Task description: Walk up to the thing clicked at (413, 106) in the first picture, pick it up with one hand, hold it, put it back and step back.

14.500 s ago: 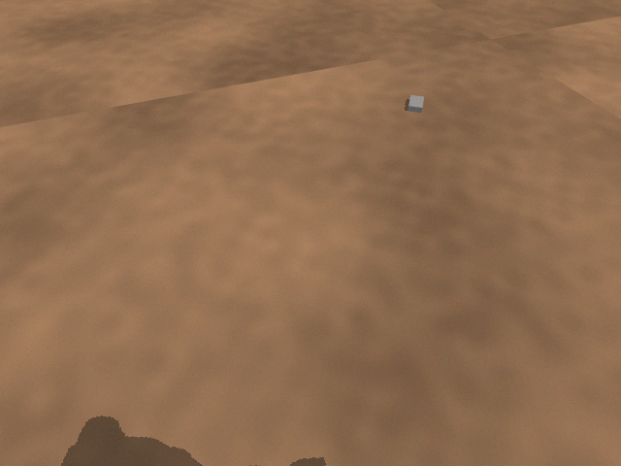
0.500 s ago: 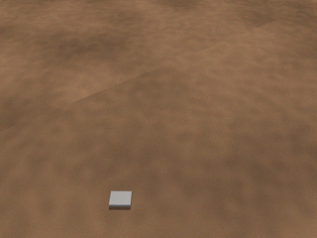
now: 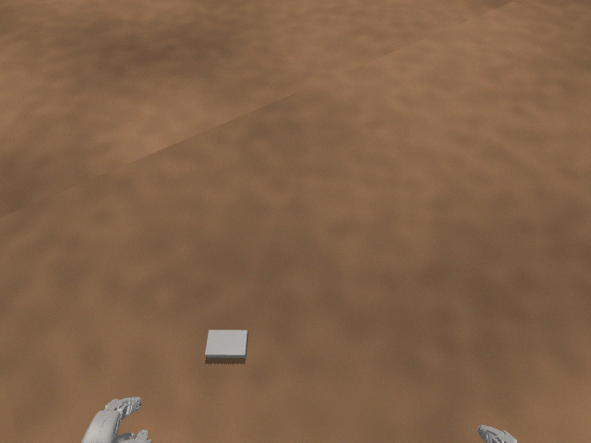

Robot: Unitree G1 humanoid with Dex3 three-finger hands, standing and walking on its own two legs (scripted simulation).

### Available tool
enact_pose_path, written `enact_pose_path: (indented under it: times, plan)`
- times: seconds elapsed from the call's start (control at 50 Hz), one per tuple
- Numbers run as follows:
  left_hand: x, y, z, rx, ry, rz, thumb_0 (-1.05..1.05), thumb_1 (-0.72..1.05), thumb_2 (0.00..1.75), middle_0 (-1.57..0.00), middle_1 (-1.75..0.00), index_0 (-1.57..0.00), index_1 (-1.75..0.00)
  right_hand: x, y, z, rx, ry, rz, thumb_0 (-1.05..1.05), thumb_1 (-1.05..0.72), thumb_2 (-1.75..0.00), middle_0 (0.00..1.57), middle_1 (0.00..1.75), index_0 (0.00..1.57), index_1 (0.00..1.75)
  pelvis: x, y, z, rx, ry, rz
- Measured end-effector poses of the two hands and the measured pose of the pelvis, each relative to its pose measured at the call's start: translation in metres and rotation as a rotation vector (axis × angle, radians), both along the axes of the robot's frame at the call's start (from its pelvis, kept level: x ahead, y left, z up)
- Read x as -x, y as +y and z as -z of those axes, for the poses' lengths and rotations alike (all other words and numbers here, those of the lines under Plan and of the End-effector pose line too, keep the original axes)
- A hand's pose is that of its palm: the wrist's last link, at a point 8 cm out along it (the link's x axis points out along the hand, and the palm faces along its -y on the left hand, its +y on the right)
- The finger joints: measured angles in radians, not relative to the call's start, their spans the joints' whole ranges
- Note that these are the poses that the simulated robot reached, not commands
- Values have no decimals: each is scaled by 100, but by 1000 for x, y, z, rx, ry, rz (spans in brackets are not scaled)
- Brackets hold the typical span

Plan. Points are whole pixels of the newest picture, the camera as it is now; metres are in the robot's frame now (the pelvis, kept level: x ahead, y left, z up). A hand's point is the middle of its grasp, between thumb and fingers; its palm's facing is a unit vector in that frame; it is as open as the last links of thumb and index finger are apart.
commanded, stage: rise first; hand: left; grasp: from above
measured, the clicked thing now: (227, 343) +0.47 +0.26 -0.76
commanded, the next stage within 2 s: none
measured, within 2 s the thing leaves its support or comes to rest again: neither
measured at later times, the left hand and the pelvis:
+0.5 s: hand (147, 430) +0.16 +0.27 -0.21, palm faces -0.15 -0.89 -0.44, open 14.0 cm; pelvis +0.01 +0.01 -0.06, yaw -1 degrees
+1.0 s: hand out of the picture +0.13 +0.27 -0.25, palm faces -0.25 -0.82 -0.51, open 14.3 cm; pelvis -0.01 +0.01 -0.12, yaw -1 degrees
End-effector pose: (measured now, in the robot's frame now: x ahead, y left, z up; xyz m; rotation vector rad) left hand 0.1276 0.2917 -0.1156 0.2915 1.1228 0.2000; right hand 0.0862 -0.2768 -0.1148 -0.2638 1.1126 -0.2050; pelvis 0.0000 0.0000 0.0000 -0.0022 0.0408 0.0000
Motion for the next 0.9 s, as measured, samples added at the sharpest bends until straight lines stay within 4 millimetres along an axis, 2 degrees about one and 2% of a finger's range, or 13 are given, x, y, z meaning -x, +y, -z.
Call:
enact_pose_path:
  times: [0.06,0.14,0.28,0.4,0.5,0.64,0.76,0.9]
  plan:
    - [-24,3,5,-6,-6,49,0,55,91,-19,-61,-18,-61,-4,9,3,-14,-31,8,1,-91,-90,20,30,20,30,1,-1,6,0,43,5]
    - [-40,7,9,-32,-10,83,0,29,91,-16,-78,-17,-76,-5,17,6,-30,-55,25,1,-91,-90,21,30,20,30,-3,2,12,1,78,14]
    - [-36,13,21,-75,59,104,0,-16,94,-12,-95,-13,-94,-19,25,13,-43,-102,22,1,-89,-89,21,30,20,30,-10,10,25,5,129,17]
    - [-32,15,42,-91,42,125,0,-40,98,-10,-102,-9,-102,-40,27,26,-19,-150,-20,1,-88,-89,21,30,20,30,-12,13,46,10,191,16]
    - [-33,15,52,-124,20,166,0,-50,102,-8,-103,-6,-104,-59,31,37,-13,-195,-44,1,-87,-89,21,30,20,30,-13,14,62,18,224,14]
    - [-29,14,58,-149,28,186,-1,-55,104,-6,-103,-4,-105,-75,40,46,-30,-258,-68,1,-87,-89,21,30,20,30,-13,14,76,28,254,11]
    - [-22,15,67,-165,41,204,-1,-56,102,-7,-104,-5,-105,-80,44,54,-30,-293,-92,1,-89,-89,21,30,20,30,-7,13,89,33,279,8]
    - [-10,16,79,-186,36,240,-1,-56,99,-8,-104,-7,-105,-76,44,68,-23,-315,-108,1,-91,-90,21,30,20,30,4,13,106,38,306,8]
